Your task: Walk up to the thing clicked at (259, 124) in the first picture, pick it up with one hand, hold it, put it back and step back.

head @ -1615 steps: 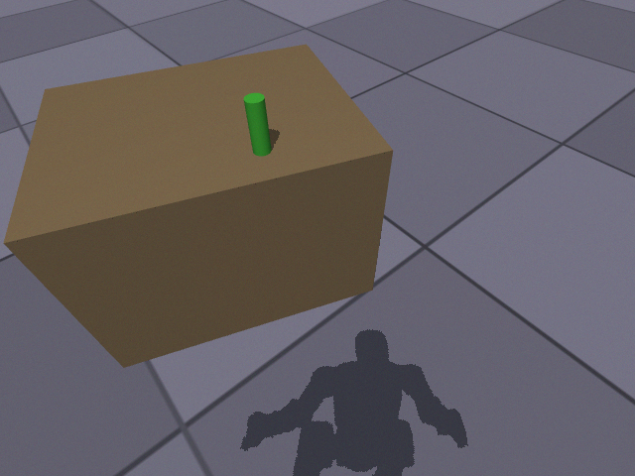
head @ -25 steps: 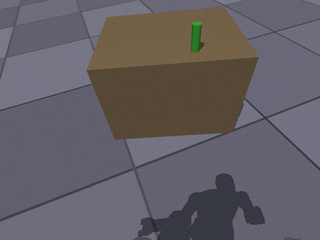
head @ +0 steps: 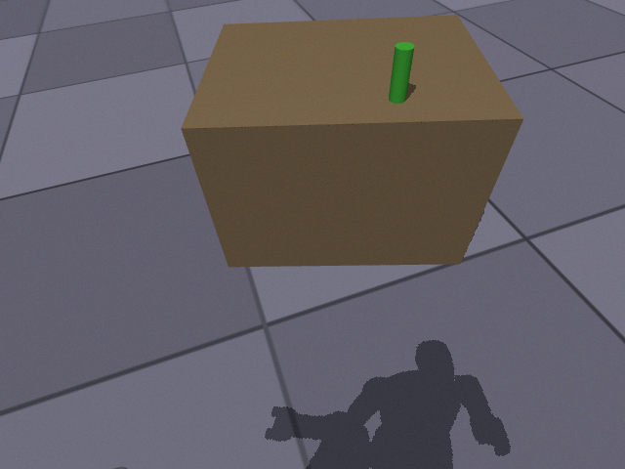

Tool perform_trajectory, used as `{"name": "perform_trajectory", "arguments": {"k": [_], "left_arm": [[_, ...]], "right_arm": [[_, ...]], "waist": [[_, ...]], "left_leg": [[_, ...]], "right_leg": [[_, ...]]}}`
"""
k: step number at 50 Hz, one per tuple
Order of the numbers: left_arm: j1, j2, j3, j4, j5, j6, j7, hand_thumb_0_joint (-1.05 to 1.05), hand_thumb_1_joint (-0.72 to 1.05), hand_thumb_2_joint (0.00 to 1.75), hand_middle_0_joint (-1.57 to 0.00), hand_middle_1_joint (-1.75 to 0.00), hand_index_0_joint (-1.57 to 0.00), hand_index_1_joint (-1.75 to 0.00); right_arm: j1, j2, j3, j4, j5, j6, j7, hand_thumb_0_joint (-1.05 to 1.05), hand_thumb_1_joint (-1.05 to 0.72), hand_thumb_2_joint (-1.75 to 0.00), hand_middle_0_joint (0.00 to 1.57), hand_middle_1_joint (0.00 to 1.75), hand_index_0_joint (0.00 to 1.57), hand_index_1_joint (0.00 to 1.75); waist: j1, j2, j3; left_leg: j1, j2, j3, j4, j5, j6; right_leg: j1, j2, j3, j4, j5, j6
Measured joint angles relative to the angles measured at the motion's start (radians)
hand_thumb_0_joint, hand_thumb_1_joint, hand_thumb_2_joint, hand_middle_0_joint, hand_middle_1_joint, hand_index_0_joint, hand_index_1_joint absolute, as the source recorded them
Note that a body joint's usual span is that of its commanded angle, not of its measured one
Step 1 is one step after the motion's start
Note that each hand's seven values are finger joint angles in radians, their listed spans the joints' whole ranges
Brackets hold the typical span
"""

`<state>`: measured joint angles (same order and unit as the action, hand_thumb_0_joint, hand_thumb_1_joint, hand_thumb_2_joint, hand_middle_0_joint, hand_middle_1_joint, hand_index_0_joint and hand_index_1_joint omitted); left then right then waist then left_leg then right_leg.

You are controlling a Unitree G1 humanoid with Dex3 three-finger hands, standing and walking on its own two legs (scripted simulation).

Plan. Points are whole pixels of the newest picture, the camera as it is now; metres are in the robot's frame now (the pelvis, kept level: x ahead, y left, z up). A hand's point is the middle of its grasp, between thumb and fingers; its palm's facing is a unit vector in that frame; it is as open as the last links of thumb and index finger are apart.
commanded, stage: step back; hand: right
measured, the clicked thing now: (400, 74) +1.07 -0.23 -0.04
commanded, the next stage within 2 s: stand in 0.48 s
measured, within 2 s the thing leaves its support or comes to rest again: neither
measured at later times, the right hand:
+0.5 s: hand out of the picture +0.13 -0.22 -0.14, palm faces -0.03 +0.94 -0.34, open 7.3 cm
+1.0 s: hand out of the picture +0.09 -0.24 -0.14, palm faces -0.02 +0.95 -0.33, open 7.3 cm
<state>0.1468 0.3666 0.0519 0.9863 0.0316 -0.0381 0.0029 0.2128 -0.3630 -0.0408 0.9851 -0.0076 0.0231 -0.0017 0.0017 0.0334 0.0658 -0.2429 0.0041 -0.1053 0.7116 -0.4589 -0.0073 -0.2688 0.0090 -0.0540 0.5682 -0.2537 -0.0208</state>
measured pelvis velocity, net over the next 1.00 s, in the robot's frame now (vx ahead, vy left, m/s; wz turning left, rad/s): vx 0.02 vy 0.01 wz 0.01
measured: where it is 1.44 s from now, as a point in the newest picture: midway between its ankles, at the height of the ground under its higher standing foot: outside the picture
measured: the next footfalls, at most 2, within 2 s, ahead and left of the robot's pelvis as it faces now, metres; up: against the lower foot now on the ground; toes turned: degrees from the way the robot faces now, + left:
none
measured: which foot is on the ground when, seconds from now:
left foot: down 0.00-1.00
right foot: down 0.00-1.00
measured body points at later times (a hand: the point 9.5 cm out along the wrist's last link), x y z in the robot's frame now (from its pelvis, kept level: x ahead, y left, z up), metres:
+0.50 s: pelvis +0.03 +0.02 +0.01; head +0.04 +0.03 +0.46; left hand +0.13 +0.34 -0.11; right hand +0.13 -0.27 -0.12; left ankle +0.01 +0.15 -0.73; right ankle +0.03 -0.11 -0.73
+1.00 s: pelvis +0.02 +0.01 +0.02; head +0.03 +0.01 +0.47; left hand +0.09 +0.31 -0.11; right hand +0.10 -0.29 -0.12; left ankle +0.01 +0.15 -0.73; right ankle +0.03 -0.11 -0.73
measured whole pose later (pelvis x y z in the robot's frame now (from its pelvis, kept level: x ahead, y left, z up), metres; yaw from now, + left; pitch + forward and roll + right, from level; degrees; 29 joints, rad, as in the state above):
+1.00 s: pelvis +0.02 +0.01 +0.02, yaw +0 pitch -2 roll +0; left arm 0.10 0.35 0.00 1.16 0.01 -0.02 -0.01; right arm 0.10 -0.35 -0.01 1.14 -0.01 -0.01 0.01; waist 0.01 0.00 0.06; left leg -0.09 0.02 -0.02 0.31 -0.18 -0.03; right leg -0.13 -0.03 -0.04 0.33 -0.16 0.01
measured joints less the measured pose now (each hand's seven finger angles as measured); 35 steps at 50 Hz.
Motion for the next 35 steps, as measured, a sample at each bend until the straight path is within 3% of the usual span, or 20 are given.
{"name": "perform_trajectory", "arguments": {"k": [4, 6, 8, 10, 20, 35], "left_arm": [[-0.016, -0.027, -0.013, 0.005, 0.004, 0.004, -0.005, 0.00, 0.91, 0.90, -0.21, -0.30, -0.21, -0.30], [-0.026, -0.035, -0.019, 0.008, 0.002, 0.002, -0.007, 0.00, 0.90, 0.90, -0.21, -0.30, -0.21, -0.30], [-0.036, -0.035, -0.022, 0.012, -0.003, 0.006, -0.009, 0.00, 0.90, 0.90, -0.21, -0.30, -0.21, -0.30], [-0.044, -0.026, -0.020, 0.021, -0.013, 0.018, -0.007, 0.00, 0.90, 0.90, -0.21, -0.30, -0.21, -0.30], [-0.066, 0.008, -0.018, 0.071, -0.025, 0.021, -0.001, 0.00, 0.91, 0.90, -0.20, -0.30, -0.21, -0.30], [-0.072, -0.015, -0.049, 0.142, -0.021, 0.021, -0.006, 0.00, 0.91, 0.90, -0.20, -0.30, -0.21, -0.30]], "right_arm": [[-0.011, -0.010, 0.002, 0.012, -0.001, -0.010, 0.001, 0.01, -0.91, -0.90, 0.20, 0.30, 0.21, 0.30], [-0.017, -0.018, 0.001, 0.020, -0.004, -0.018, 0.002, 0.00, -0.91, -0.90, 0.20, 0.30, 0.21, 0.30], [-0.026, -0.019, -0.001, 0.030, -0.009, -0.026, 0.000, 0.00, -0.91, -0.90, 0.20, 0.30, 0.21, 0.30], [-0.034, -0.002, -0.001, 0.046, -0.017, -0.032, -0.004, 0.00, -0.91, -0.90, 0.20, 0.30, 0.21, 0.30], [-0.097, 0.036, 0.019, 0.087, -0.008, -0.026, 0.001, 0.00, -0.91, -0.90, 0.20, 0.30, 0.21, 0.30], [-0.155, 0.030, 0.029, 0.113, 0.004, -0.037, 0.010, 0.00, -0.91, -0.90, 0.20, 0.30, 0.21, 0.30]], "waist": [[0.012, -0.014, -0.013], [0.013, -0.012, -0.012], [0.010, -0.015, -0.006], [0.016, -0.043, -0.002], [0.015, -0.051, -0.005], [0.014, -0.034, -0.006]], "left_leg": [[-0.025, -0.017, 0.037, 0.025, -0.046, 0.009], [-0.013, -0.006, 0.053, -0.047, 0.009, 0.012], [0.015, -0.001, 0.065, -0.146, 0.157, 0.003], [0.034, -0.018, 0.082, -0.168, 0.172, -0.004], [0.061, 0.003, 0.081, -0.200, 0.158, -0.003], [0.144, 0.001, 0.088, -0.352, 0.240, -0.003]], "right_leg": [[0.004, -0.034, 0.006, 0.004, -0.020, 0.003], [0.004, -0.044, 0.003, 0.010, -0.028, 0.013], [0.000, -0.053, 0.001, 0.033, -0.044, 0.024], [0.003, -0.071, 0.019, 0.041, -0.052, 0.034], [0.061, -0.049, 0.014, -0.062, -0.013, 0.039], [0.137, -0.050, 0.018, -0.204, 0.064, 0.046]]}}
